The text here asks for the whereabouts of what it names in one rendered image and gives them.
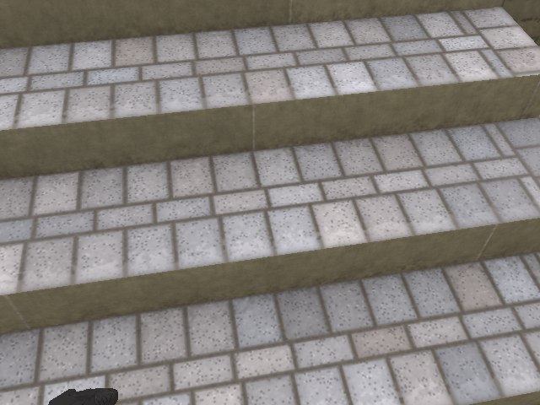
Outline left robot hand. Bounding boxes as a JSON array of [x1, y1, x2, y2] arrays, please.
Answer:
[[48, 388, 118, 405]]

